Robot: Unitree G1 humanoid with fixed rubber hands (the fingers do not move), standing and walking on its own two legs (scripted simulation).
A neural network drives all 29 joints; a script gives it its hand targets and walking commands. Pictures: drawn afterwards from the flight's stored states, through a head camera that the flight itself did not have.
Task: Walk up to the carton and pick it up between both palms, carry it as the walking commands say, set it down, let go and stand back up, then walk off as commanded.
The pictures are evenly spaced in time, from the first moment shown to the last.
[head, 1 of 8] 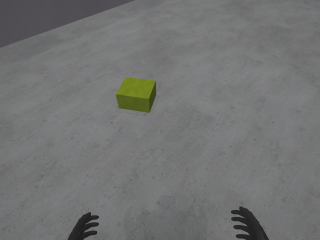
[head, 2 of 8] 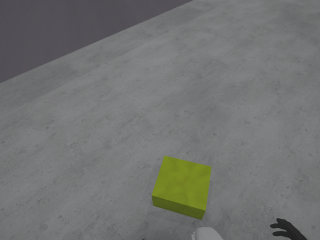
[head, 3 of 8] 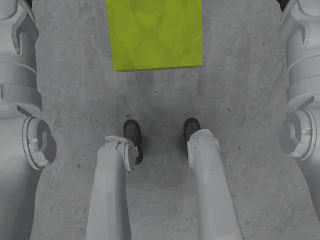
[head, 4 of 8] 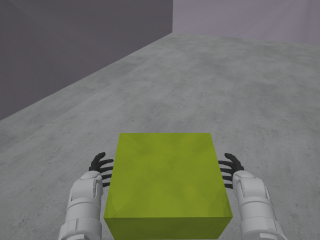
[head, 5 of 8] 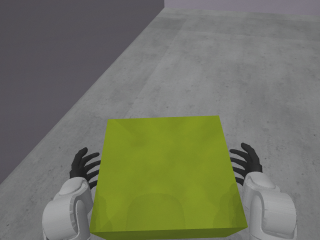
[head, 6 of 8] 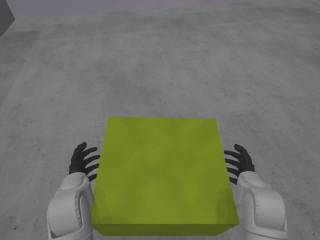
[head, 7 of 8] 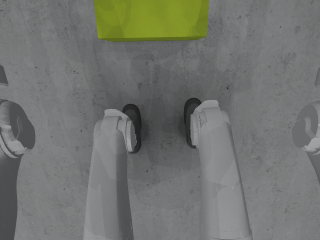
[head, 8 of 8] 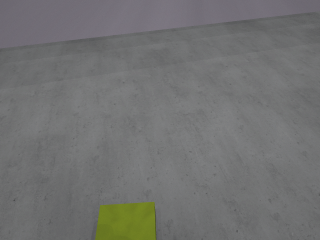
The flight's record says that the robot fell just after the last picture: no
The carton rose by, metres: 0.73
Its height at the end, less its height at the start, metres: +0.00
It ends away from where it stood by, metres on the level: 3.00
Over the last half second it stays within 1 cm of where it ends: yes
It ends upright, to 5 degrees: yes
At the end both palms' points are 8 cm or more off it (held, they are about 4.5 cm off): yes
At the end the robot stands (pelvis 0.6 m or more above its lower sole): yes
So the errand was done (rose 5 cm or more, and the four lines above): yes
